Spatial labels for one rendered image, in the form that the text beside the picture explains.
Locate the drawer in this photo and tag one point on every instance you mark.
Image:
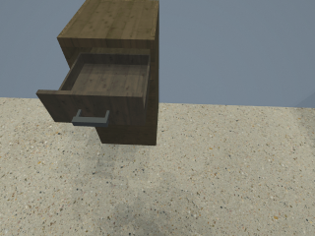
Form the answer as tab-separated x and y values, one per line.
101	82

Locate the cabinet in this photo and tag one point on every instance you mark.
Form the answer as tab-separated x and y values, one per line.
122	27

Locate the handle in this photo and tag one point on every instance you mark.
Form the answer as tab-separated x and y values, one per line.
90	121

